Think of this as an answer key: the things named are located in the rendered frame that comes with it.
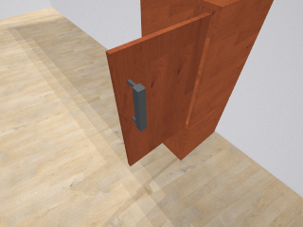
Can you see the handle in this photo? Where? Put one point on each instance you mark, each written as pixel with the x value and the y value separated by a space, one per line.
pixel 140 105

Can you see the cupboard door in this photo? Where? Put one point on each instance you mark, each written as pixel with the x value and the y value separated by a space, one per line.
pixel 166 63

